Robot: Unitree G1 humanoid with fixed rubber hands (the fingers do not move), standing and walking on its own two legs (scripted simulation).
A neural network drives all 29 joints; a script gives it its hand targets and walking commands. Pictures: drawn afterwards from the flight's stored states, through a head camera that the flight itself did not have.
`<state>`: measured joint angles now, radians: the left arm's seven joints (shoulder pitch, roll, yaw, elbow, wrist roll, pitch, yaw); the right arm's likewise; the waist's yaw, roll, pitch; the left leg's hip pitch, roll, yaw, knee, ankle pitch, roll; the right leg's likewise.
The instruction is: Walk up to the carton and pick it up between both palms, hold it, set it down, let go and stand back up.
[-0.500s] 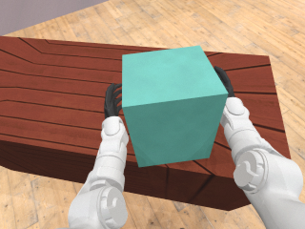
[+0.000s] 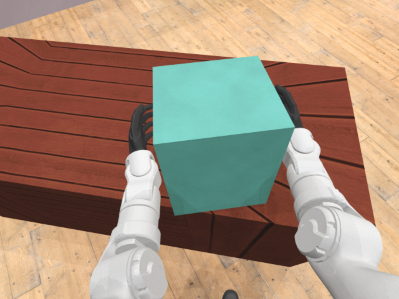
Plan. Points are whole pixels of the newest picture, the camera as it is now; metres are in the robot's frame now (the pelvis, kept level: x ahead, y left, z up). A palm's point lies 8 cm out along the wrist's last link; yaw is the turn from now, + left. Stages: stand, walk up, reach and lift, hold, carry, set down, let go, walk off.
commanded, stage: set down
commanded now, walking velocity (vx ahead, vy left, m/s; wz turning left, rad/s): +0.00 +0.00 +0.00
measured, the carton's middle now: (213, 140) +0.44 +0.05 +0.02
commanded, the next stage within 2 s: none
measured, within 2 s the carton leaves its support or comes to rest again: rests again in 0.70 s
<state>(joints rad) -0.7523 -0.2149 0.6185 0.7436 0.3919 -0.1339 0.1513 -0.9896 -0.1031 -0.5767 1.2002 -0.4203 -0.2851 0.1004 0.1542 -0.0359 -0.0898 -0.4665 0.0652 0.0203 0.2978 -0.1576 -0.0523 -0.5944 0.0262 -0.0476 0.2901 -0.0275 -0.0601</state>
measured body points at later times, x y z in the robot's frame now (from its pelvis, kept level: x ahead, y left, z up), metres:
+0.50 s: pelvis +0.00 +0.00 +0.00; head +0.12 +0.00 +0.44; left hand +0.40 +0.20 +0.03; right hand +0.49 -0.09 +0.05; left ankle -0.03 +0.17 -0.74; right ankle +0.05 -0.08 -0.74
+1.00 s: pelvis +0.00 +0.01 -0.02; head +0.13 -0.03 +0.41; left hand +0.42 +0.22 +0.02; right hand +0.53 -0.09 +0.04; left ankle -0.03 +0.17 -0.74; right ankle +0.05 -0.08 -0.74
